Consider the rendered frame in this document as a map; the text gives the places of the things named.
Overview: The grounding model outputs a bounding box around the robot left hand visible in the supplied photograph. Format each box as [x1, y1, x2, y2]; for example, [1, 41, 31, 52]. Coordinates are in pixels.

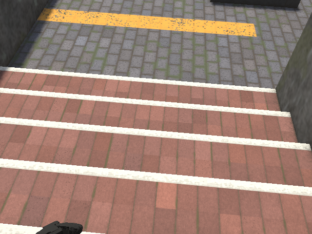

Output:
[36, 220, 83, 234]

